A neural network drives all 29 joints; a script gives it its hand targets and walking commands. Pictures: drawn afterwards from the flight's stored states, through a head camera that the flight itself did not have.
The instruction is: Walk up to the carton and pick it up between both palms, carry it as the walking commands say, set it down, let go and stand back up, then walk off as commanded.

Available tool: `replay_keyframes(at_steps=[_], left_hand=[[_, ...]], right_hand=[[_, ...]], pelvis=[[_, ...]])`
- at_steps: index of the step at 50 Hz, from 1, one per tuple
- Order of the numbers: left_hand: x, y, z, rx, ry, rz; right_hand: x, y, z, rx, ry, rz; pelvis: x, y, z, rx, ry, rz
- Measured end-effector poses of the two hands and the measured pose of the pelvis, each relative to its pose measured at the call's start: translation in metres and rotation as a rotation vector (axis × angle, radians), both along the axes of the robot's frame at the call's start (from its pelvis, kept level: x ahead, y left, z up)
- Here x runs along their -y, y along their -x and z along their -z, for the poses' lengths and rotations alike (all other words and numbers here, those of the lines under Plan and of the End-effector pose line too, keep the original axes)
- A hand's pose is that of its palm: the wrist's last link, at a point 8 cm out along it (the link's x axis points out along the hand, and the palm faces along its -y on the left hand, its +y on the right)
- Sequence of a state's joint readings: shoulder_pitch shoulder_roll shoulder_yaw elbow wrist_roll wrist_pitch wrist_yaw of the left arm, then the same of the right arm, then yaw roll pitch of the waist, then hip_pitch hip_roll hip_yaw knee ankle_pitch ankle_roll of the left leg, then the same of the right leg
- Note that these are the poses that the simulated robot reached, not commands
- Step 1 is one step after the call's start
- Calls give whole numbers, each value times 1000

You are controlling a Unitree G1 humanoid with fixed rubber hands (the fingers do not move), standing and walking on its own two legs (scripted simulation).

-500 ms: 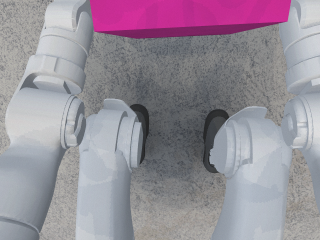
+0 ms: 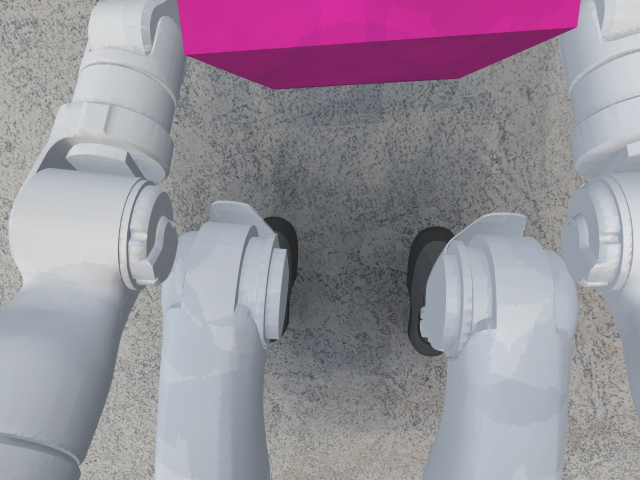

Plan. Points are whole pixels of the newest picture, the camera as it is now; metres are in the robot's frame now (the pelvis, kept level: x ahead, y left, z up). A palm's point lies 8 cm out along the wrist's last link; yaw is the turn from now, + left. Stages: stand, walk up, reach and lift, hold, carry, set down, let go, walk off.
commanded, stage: reach and lift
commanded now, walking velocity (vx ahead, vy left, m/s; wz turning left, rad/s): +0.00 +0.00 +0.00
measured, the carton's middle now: out of the picture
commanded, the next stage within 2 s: none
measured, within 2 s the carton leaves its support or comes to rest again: leaves its support in 0.14 s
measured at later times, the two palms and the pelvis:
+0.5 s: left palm out of the picture +0.55 +0.16 -0.09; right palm out of the picture +0.56 -0.17 -0.10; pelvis -0.01 +0.00 +0.04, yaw -1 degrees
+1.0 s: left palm out of the picture +0.54 +0.16 -0.05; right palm out of the picture +0.54 -0.18 -0.06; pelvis -0.01 +0.00 +0.08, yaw -1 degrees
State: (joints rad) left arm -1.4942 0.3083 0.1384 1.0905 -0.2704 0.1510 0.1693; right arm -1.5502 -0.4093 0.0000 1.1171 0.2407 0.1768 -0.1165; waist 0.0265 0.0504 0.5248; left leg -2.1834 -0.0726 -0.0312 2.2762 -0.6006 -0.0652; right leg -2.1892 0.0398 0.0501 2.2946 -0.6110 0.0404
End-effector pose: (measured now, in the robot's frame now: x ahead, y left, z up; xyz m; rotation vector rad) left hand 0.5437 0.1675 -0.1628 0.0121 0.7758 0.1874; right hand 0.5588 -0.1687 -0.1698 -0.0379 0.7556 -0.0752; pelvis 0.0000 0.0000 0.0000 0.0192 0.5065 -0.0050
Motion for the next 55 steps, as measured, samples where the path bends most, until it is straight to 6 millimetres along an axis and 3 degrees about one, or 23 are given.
replay_keyframes(at_steps=[10,26,43,55], left_hand=[[3,3,-9,-2,4,10],[5,-6,-70,57,25,2],[2,4,-85,50,28,-18],[9,11,-129,75,68,-32]], right_hand=[[3,7,-9,-2,14,4],[5,-1,-76,57,3,20],[2,7,-82,47,-22,13],[9,17,-130,70,-49,38]], pelvis=[[0,1,-8,0,-2,6],[-3,11,-38,28,2,14],[2,7,-62,-6,0,14],[1,19,-87,29,-7,33]])
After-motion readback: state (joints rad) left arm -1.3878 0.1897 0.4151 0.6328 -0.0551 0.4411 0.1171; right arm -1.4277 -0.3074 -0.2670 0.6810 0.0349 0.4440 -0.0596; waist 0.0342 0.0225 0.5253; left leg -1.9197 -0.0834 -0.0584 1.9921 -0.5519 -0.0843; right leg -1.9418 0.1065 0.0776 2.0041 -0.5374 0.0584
